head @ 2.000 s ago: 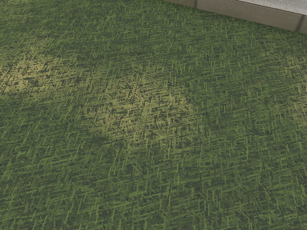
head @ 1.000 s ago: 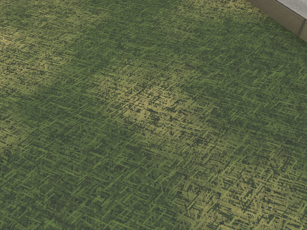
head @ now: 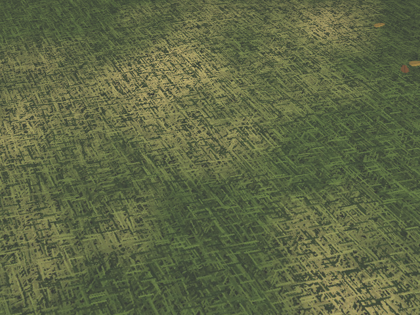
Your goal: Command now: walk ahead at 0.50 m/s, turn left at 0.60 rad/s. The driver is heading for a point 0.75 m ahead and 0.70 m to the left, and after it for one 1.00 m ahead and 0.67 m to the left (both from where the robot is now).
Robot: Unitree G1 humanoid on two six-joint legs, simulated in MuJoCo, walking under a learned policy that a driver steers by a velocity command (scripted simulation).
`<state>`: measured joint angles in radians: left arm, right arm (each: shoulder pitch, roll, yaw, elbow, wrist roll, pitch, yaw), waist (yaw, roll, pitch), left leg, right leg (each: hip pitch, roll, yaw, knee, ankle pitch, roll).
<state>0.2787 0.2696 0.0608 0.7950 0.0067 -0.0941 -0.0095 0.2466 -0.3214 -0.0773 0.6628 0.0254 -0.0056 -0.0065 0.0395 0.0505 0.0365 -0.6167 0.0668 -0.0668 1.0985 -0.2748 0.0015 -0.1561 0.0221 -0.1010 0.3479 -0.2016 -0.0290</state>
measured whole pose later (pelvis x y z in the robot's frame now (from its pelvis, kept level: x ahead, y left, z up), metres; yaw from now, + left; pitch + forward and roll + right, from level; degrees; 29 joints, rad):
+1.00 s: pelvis +0.27 +0.08 -0.01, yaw +19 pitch +2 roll -1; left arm 0.10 0.30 0.08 0.83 0.00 0.02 0.05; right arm 0.19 -0.29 -0.09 0.77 0.00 0.02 0.00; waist -0.01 -0.04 0.06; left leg -0.31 -0.07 -0.01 0.54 -0.26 0.08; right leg -0.44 -0.04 0.02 1.02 -0.54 0.07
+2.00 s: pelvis +0.34 +0.23 +0.00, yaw +54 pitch +2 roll -1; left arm 0.21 0.33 0.07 0.74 0.00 -0.11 -0.01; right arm 0.31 -0.27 -0.05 0.71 0.01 -0.05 0.02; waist -0.01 -0.05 0.03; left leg -0.22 -0.05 -0.02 0.44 -0.24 0.08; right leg -0.53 -0.08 0.00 1.09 -0.28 0.00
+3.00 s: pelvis +0.54 +0.61 +0.00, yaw +54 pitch +1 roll +0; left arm 0.21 0.33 0.08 0.74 -0.02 0.06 0.03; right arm 0.10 -0.26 -0.05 0.73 -0.02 0.00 -0.03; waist 0.01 -0.03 0.06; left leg -0.32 0.03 0.08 0.43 -0.14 0.02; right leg -0.50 -0.03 0.01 1.00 -0.43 0.09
